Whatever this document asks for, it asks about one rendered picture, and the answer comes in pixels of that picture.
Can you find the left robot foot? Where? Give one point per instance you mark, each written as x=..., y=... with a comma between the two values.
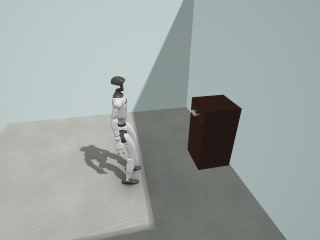
x=136, y=168

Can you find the robot left thigh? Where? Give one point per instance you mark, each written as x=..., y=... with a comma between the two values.
x=132, y=134

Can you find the right robot forearm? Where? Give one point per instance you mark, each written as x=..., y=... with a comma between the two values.
x=115, y=128

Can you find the cabinet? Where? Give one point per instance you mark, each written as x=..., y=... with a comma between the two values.
x=210, y=144

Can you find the drawer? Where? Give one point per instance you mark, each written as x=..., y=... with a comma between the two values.
x=201, y=115

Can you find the handle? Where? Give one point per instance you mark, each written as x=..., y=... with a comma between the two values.
x=193, y=112

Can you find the right robot hand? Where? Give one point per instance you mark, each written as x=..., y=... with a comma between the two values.
x=119, y=146

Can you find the robot right upper arm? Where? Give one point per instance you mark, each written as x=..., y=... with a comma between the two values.
x=116, y=109

